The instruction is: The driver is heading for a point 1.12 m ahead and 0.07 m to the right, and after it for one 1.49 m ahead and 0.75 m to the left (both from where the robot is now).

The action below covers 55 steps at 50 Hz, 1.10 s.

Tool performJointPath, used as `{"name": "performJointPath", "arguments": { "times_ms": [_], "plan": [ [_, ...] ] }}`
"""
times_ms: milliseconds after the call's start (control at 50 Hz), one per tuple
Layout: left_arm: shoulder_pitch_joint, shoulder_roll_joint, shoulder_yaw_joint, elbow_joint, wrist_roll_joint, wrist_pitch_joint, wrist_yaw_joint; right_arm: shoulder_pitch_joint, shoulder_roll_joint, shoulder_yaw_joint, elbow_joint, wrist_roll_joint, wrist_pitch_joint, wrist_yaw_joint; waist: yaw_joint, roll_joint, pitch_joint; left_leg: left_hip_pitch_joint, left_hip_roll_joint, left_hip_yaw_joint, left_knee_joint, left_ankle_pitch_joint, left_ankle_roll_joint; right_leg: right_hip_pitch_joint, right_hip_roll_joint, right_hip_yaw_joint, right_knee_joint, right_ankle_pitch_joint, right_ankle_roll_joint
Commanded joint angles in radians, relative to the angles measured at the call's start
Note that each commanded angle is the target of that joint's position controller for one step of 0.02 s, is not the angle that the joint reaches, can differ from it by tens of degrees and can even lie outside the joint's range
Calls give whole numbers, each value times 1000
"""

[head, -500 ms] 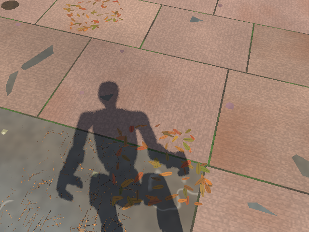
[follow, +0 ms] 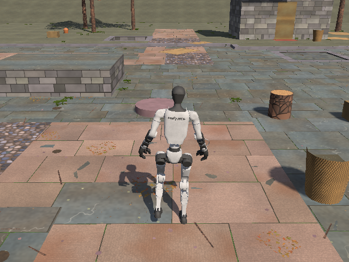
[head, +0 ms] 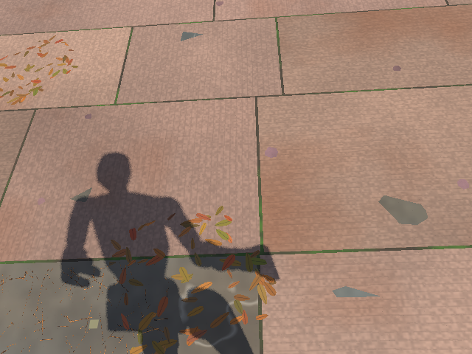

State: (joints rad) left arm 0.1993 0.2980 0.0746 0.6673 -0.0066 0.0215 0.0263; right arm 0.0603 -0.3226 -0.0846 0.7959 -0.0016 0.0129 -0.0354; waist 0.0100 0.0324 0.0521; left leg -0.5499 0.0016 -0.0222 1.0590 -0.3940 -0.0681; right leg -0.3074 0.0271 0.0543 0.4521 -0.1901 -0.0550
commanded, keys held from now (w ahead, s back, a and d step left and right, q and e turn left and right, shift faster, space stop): e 0.04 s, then w+e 0.36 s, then w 0.48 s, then w+q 0.12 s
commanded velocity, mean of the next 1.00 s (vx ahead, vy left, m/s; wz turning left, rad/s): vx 0.37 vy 0.00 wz -0.35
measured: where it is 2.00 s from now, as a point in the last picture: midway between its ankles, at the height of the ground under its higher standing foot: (325, 203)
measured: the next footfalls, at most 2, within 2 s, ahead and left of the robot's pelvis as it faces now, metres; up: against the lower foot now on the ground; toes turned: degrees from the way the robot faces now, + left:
left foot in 0.24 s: +0.08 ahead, +0.14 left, +0.00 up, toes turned -12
right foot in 0.70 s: +0.29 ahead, -0.22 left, +0.00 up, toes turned -22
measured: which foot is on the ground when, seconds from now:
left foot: up 0.00-0.22, down 0.24-0.70, up 0.72-1.00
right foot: down 0.00-0.24, up 0.26-0.68, down 0.70-1.00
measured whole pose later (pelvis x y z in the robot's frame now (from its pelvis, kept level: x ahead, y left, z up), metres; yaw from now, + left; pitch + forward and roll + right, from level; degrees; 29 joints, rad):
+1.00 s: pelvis +0.31 -0.14 +0.00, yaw -19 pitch +1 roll -2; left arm 0.35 0.27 0.06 0.76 0.01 -0.09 -0.02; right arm 0.15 -0.31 -0.05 0.77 0.01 -0.06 0.01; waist 0.04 0.05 0.01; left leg -0.71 0.13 -0.04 0.91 -0.05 -0.01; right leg -0.07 0.07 -0.06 0.24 -0.19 -0.07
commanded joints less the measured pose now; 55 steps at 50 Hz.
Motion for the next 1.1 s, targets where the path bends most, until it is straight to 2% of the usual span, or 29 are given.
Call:
{"name": "performJointPath", "arguments": {
  "times_ms": [20, 40, 80, 120, 180, 220, 240, 260, 280, 300, 320, 360, 400, 460, 540, 600, 640, 660, 680, 700, 720, 740, 760, 780, 800, 840, 900, 1000, 1100],
  "plan": [
    [-14, 173, 46, -77, -4, -8, 16, -15, -52, -9, -65, 4, -13, -2, -5, -149, -179, -43, -3, -42, -114, 42, -15, 232, -231, 252, -79, 446, -182],
    [-15, 179, 49, -80, -4, -5, 18, -20, -49, -7, -67, 4, -13, 1, -1, -157, -176, -20, -6, -47, -159, 47, -18, 220, -228, 264, -79, 405, -182],
    [-5, 182, 50, -83, -9, -1, 18, -23, -53, -6, -70, 9, -17, 12, 13, -169, -173, 31, -12, -44, -253, 65, -12, 174, -210, 309, -126, 50, -185],
    [-3, 183, 48, -82, -10, -4, 12, -42, -65, -9, -81, 16, -30, 26, 25, -204, -122, 70, -24, -39, -335, 42, 4, 106, -198, 375, -174, -242, -187],
    [-7, 181, 44, -82, -9, -10, 3, -14, -78, -16, -82, 26, -64, 42, 10, -210, -98, 177, -38, -33, -467, 19, 39, 55, -181, 436, -170, -340, -177],
    [-39, 160, 34, -89, -14, -8, 5, 74, -68, -22, -51, 30, -86, 46, -50, -180, -93, 353, -33, -13, -659, 140, 71, -25, -127, 431, -117, -382, -135],
    [-52, 124, 24, -98, -12, -10, 7, 155, -96, -33, -28, 24, -91, 41, -82, -135, -112, 515, 41, -61, -697, 153, 101, -144, -79, 384, -19, -409, -88],
    [-38, 36, -1, -103, -8, -14, 4, 273, -149, -43, -8, 4, -90, 33, -100, 43, -170, 669, 251, -275, -755, -11, 164, -287, 29, 216, 306, -449, -18],
    [-68, 76, 10, -167, -26, -29, 1, 280, -227, -58, 1, -29, -95, 44, -77, 208, -64, 611, 411, -620, -872, -259, 287, -531, 73, 128, 463, -417, -4],
    [-73, 146, 26, -157, -20, -38, -2, 203, -170, -46, -28, -19, -105, 41, -55, 152, 12, 563, 411, -598, -887, -326, 305, -580, -15, 145, 580, -330, 9],
    [-50, 166, 36, -135, -18, -39, -9, 157, -113, -30, -41, 0, -106, 31, -40, 140, 36, 560, 355, -492, -889, -274, 267, -600, -30, 134, 620, -248, 23],
    [-33, 138, 35, -115, -11, -41, -19, 150, -83, -17, -47, 7, -103, 20, -41, 106, 34, 563, 294, -328, -895, -86, 219, -596, -61, 109, 663, -132, 50],
    [-49, 91, 23, -121, -15, -50, -31, 192, -79, -12, -39, -6, -109, 15, -60, 84, 19, 544, 258, -189, -907, 99, 210, -570, -75, 72, 695, -32, 66],
    [-86, 49, 6, -143, -16, -59, -36, 256, -84, -10, -16, -8, -111, 22, -84, 65, 20, 530, 237, -89, -920, 236, 234, -542, -77, 51, 593, 45, 82],
    [-187, 11, -17, -178, -12, -72, -58, 284, -123, -13, 5, 13, -100, 28, -107, 71, 52, 498, 231, 6, -932, 322, 235, -426, -89, -42, 330, 123, 79],
    [-224, 19, -20, -193, -19, -78, -75, 325, -152, -17, 32, 34, -91, 35, -105, 78, 70, 520, 268, 16, -925, 378, 232, -330, -79, -87, 204, 75, 42],
    [-188, 55, -4, -191, -17, -81, -78, 328, -173, -21, 44, 42, -83, 37, -58, 102, 39, 565, 289, 29, -850, 619, 218, -224, -42, -109, 139, 18, -2],
    [-98, 85, 14, -168, -15, -80, -75, 318, -182, -22, 49, 43, -79, 35, 7, 106, -25, 570, 276, 66, -735, 835, 199, -82, -10, -131, 96, 34, -31],
    [64, 127, 40, -114, -14, -76, -67, 322, -168, -15, 52, 41, -77, 31, 91, 84, -127, 518, 237, 113, -545, 958, 173, 150, 25, -153, 60, 71, -63],
    [239, 181, 62, -75, -10, -65, -50, 319, -128, 4, 33, 21, -83, 28, 170, 30, -250, 299, 203, 124, -272, 733, 133, 466, -88, -12, 108, 72, -104],
    [276, 300, 74, -62, -1, -65, -42, 416, 19, 51, -17, -3, -102, 39, 81, -297, -405, -67, 18, 95, 120, -56, 68, 751, -388, 537, -8, -136, -267],
    [289, 208, 51, -69, 1, -74, -44, 353, -76, 28, 2, 25, -127, 43, 130, -227, -474, -146, 11, -83, 264, -171, 76, 720, -423, 722, -140, -201, -288],
    [221, 166, 33, -58, 4, -84, -48, 262, -124, 11, -39, 55, -135, 47, 113, -205, -293, -237, 61, -66, 295, -99, 91, 603, -384, 554, -148, -140, -240],
    [159, 138, 23, -56, -2, -88, -49, 217, -108, 18, -50, 47, -139, 43, 81, -145, -199, -221, 108, -44, 244, -8, 100, 460, -338, 418, -156, -46, -214],
    [103, 110, 14, -55, 2, -91, -52, 202, -98, 16, -48, 25, -136, 40, 46, -109, -136, -182, 135, -38, 183, 55, 97, 335, -296, 325, -180, 35, -198],
    [48, 78, 7, -56, 12, -103, -54, 252, -74, 16, -32, 21, -113, 45, -16, -129, -107, -77, 161, -48, 128, 130, 90, 202, -254, 236, -252, 102, -196],
    [41, 94, 12, -25, 6, -126, -51, 239, -40, 22, -33, 15, -82, 44, -45, -98, -53, -96, 163, -38, 42, 197, 61, 132, -250, 142, -320, 179, -209],
    [78, 115, 17, 24, 15, -132, -35, 87, -23, 31, -72, 19, -82, 57, 7, -80, 14, -124, 125, -36, -252, 481, 54, 141, -215, -35, -352, 212, -152],
    [146, 142, 27, 78, 3, -120, -27, -55, -11, 40, -138, 25, -90, 84, 68, -56, 52, -154, 86, -12, -434, 523, 92, 295, -266, -109, -336, 228, -124]
  ]
}}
